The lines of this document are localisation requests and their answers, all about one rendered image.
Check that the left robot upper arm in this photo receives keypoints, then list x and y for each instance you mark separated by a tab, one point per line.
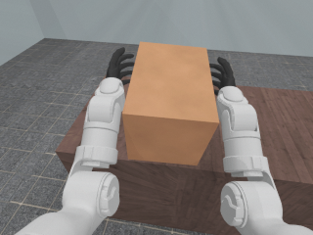
89	197

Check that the robot right forearm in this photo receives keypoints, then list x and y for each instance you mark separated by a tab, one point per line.
241	137

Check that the pedestal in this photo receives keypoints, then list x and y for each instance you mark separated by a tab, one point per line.
188	197

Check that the carton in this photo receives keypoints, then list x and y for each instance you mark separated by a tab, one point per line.
170	113

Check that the left robot hand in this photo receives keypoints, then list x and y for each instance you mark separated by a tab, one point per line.
115	66

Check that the robot left forearm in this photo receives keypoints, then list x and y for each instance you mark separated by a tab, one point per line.
100	129

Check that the right robot hand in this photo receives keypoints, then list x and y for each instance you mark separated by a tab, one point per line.
226	76

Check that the right robot upper arm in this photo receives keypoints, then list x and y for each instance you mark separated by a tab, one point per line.
254	208

